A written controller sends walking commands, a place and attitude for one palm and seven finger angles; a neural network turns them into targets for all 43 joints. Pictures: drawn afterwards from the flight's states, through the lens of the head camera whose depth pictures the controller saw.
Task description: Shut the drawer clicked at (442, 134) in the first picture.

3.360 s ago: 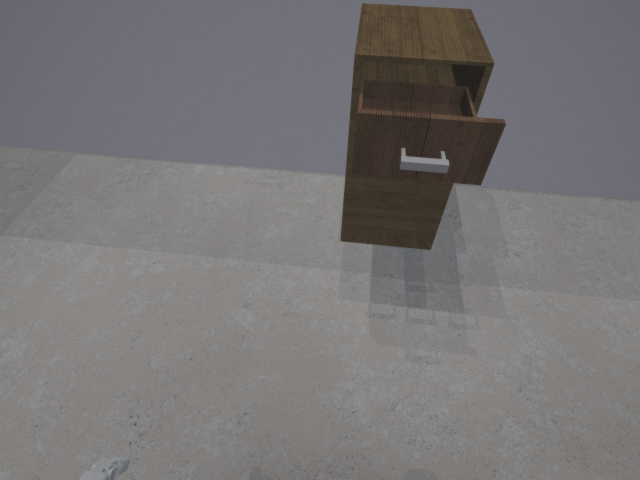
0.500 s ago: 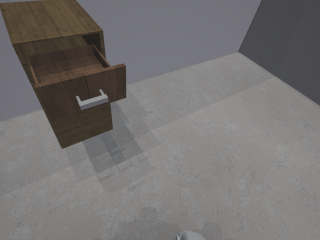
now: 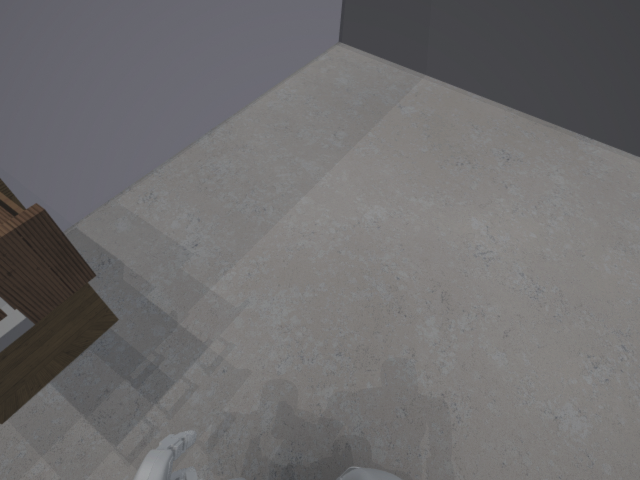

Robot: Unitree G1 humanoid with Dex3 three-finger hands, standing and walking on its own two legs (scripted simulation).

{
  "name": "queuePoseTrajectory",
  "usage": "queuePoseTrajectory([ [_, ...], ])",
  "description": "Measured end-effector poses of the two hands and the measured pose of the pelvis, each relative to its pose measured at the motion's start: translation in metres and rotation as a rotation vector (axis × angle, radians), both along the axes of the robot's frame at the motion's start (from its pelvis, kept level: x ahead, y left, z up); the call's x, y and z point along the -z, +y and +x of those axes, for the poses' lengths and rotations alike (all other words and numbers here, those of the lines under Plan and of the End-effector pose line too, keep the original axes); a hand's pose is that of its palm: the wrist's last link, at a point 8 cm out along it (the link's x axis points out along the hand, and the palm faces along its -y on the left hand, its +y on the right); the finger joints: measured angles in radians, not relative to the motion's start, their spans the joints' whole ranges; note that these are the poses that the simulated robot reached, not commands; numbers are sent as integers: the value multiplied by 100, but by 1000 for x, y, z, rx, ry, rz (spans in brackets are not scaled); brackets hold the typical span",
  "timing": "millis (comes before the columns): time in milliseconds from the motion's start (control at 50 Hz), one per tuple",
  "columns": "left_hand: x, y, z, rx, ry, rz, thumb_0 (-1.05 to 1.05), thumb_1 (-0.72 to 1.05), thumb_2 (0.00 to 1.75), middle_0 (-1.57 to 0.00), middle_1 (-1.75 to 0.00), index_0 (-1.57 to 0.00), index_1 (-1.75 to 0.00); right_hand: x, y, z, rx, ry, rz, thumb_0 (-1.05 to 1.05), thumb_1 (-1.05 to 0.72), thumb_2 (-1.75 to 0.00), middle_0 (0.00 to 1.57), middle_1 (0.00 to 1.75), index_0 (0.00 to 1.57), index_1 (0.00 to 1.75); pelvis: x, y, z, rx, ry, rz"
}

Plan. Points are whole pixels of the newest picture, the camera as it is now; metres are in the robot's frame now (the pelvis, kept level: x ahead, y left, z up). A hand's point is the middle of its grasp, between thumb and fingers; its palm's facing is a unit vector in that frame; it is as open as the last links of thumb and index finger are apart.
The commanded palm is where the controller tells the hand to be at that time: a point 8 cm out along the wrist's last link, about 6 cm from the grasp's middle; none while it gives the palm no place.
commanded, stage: walk to a spot facing it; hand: left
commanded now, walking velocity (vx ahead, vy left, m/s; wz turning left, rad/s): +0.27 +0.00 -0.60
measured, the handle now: out of the picture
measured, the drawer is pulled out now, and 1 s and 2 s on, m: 0.30 0.30 0.30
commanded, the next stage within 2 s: none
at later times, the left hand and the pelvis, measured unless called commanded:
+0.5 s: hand (128, 439) +0.20 +0.27 -0.17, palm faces -0.13 -0.96 -0.24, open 7.4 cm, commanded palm none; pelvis +0.18 +0.07 +0.01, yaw -18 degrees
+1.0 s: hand (246, 296) +0.41 +0.12 -0.12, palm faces -0.58 -0.75 -0.30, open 7.4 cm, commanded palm none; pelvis +0.18 +0.04 +0.01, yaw -37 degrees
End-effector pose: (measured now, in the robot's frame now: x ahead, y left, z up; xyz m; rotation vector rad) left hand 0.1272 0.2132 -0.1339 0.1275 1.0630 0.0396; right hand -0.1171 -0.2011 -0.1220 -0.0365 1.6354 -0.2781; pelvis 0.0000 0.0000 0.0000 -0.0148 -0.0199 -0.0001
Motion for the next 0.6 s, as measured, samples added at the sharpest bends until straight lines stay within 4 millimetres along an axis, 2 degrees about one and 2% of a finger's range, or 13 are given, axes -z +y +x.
queuePoseTrajectory([
  [40,-5,6,0,2,43,29,0,91,90,-20,-29,-20,-30,3,-7,55,-10,-120,-11,1,-91,-90,20,30,20,30,-7,0,15,24,-2,3],
  [100,-19,26,5,-6,83,100,-1,93,90,-20,-29,-20,-30,0,-15,140,-34,-309,-28,1,-91,-90,20,30,20,30,-16,2,37,59,9,14],
  [180,-35,51,9,-1,144,160,-1,93,90,-20,-29,-20,-30,-11,-25,236,-67,-494,-57,1,-93,-90,20,30,20,30,-23,12,64,107,27,31],
  [260,-41,69,13,-13,201,188,0,92,90,-20,-29,-20,-30,-23,-24,310,-105,-601,-71,0,-93,-90,20,30,20,30,-26,24,92,157,39,41],
  [360,-33,87,21,-26,289,186,0,91,90,-20,-29,-20,-30,-33,-10,382,-137,-669,-90,0,-92,-90,20,30,20,30,-22,42,130,214,43,35],
  [420,-18,98,35,-18,339,168,1,91,90,-20,-29,-20,-30,-36,2,413,-138,-703,-117,0,-91,-90,20,30,20,30,-14,55,156,252,38,21],
  [460,-5,105,51,-3,360,154,1,91,90,-20,-29,-20,-30,-37,9,421,-128,-717,-142,0,-91,-90,20,30,20,30,-8,61,169,279,29,14],
  [520,1,108,86,66,345,140,1,91,90,-20,-29,-20,-30,-43,17,409,-89,-692,-163,0,-91,-90,20,30,20,30,-11,67,179,342,1,16],
  [600,-2,102,143,162,279,113,1,91,90,-20,-29,-20,-30,-46,22,368,8,-607,-190,0,-91,-90,20,30,20,30,-20,73,187,388,-10,-7],
])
